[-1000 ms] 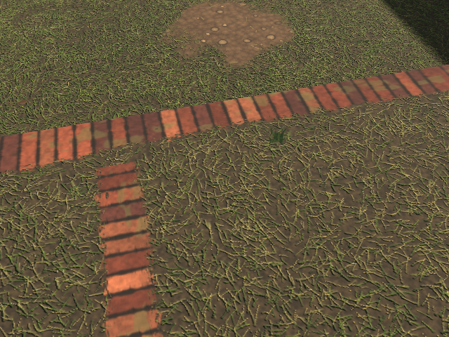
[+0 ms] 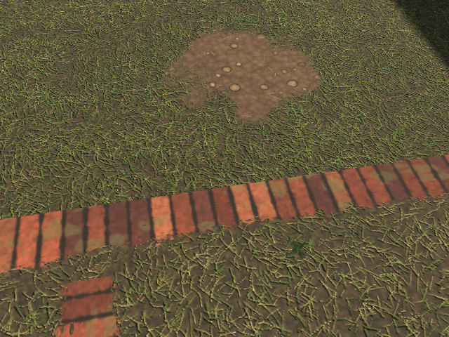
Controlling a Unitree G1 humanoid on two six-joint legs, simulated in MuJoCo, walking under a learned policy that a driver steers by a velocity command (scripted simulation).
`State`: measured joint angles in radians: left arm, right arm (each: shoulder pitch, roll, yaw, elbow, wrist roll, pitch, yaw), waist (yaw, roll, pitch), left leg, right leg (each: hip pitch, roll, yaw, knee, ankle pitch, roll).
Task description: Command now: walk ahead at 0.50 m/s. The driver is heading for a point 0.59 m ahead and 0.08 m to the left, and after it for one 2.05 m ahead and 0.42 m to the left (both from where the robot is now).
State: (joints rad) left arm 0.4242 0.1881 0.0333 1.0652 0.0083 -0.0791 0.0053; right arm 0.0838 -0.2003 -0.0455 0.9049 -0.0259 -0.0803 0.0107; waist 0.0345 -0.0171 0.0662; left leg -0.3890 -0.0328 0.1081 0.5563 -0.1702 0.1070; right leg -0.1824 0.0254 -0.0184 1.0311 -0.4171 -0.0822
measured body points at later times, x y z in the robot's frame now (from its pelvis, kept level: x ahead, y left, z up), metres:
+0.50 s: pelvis +0.21 -0.02 +0.00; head +0.24 -0.03 +0.45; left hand +0.31 +0.21 -0.14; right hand +0.17 -0.23 -0.16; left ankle +0.09 +0.07 -0.68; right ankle +0.30 -0.08 -0.73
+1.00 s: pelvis +0.19 +0.01 +0.01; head +0.20 +0.04 +0.46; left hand +0.22 +0.29 -0.13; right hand +0.29 -0.23 -0.12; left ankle +0.17 +0.08 -0.73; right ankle +0.27 -0.10 -0.67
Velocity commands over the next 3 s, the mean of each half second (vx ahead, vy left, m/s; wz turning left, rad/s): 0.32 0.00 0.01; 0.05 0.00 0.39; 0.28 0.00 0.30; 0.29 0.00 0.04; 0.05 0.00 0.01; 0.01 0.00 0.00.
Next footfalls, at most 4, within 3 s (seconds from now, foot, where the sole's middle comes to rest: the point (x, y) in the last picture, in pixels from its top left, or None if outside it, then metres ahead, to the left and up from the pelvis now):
0.42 right None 0.34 -0.09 -0.76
0.88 left None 0.21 0.09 -0.76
1.42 right None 0.35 -0.06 -0.76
1.86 left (165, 299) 0.56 0.21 -0.76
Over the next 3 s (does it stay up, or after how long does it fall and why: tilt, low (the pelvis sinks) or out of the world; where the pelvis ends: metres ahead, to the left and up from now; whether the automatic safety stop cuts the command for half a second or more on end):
stays up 0.53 0.10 0.02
